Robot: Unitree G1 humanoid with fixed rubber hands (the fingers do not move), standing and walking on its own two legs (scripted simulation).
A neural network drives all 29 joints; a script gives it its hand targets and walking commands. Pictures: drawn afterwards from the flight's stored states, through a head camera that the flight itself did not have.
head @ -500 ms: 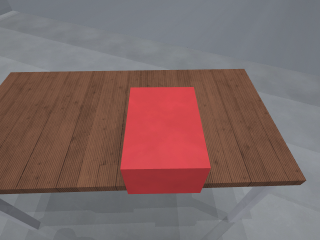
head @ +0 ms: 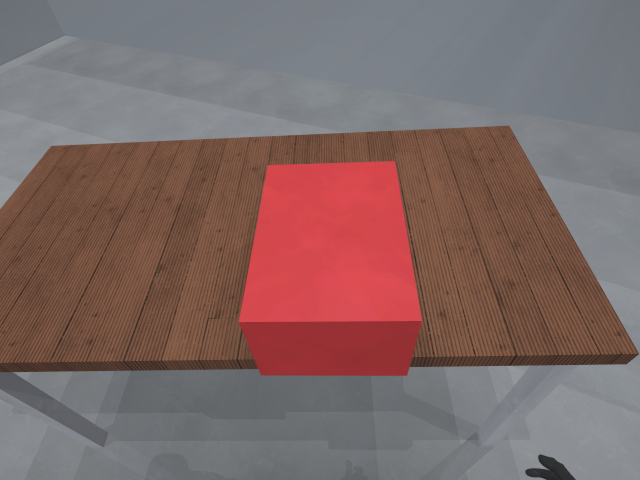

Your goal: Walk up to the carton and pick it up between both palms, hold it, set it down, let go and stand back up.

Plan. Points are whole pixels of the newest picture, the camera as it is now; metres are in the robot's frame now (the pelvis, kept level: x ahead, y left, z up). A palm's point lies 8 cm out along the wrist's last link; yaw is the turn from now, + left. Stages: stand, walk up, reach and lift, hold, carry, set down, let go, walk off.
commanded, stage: walk up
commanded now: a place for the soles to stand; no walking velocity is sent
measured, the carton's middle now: (331, 262) +0.45 +0.00 -0.03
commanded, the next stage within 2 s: none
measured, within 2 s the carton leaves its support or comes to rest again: neither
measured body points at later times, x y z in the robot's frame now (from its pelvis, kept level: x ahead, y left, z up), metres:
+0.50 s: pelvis +0.01 +0.02 +0.02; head +0.01 +0.03 +0.47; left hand +0.12 +0.32 -0.10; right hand +0.08 -0.27 -0.11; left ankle +0.02 +0.15 -0.72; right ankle +0.02 -0.08 -0.72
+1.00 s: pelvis +0.03 +0.05 +0.03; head +0.04 +0.06 +0.47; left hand +0.09 +0.34 -0.11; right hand +0.11 -0.24 -0.11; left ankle +0.02 +0.15 -0.72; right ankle +0.02 -0.08 -0.72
